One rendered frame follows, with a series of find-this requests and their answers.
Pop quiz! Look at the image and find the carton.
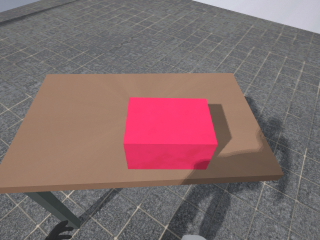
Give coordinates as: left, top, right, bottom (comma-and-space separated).
123, 97, 218, 170

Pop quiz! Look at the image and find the table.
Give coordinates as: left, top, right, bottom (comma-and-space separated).
0, 73, 284, 229

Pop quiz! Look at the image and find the robot left hand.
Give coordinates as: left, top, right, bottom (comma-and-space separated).
44, 220, 74, 240

